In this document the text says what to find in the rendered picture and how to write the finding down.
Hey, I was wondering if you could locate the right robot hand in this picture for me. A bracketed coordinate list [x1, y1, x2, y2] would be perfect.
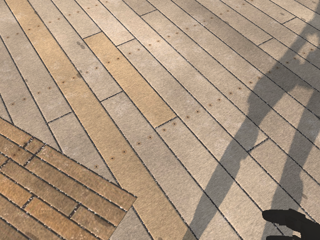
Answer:
[262, 208, 320, 240]

